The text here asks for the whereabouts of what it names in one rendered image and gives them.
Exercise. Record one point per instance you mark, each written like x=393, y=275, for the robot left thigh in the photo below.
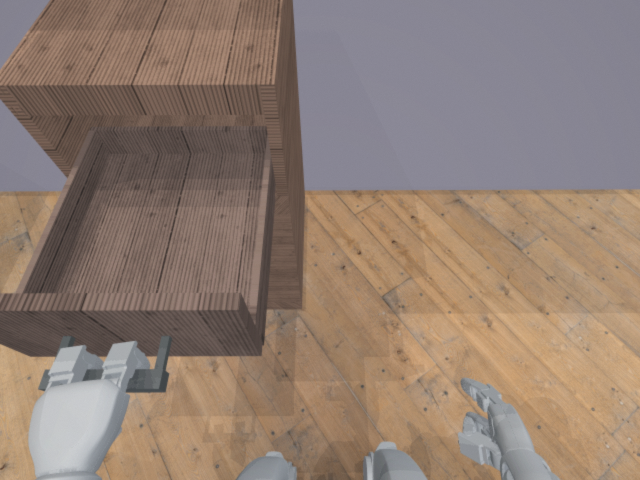
x=268, y=468

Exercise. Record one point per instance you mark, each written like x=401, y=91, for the right robot shin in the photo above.
x=386, y=445

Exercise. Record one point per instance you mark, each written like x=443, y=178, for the robot right forearm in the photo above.
x=521, y=464

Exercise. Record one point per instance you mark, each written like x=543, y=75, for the right robot hand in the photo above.
x=487, y=440

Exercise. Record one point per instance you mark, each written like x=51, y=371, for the cabinet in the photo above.
x=144, y=63

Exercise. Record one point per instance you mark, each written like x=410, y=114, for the left robot hand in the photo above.
x=73, y=425

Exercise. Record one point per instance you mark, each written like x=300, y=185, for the drawer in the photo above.
x=158, y=231

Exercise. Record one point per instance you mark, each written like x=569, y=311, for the handle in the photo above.
x=143, y=381

